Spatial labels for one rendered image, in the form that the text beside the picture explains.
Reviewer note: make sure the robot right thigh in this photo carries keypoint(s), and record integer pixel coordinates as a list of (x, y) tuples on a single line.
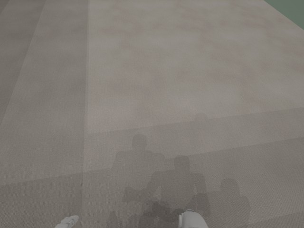
[(191, 219)]

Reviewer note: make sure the left robot hand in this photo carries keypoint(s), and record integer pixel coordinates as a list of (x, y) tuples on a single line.
[(68, 222)]

